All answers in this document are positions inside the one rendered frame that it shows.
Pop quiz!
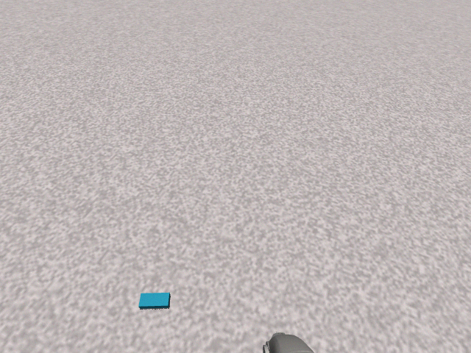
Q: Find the small box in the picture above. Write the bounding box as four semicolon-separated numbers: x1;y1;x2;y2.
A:
139;293;170;309

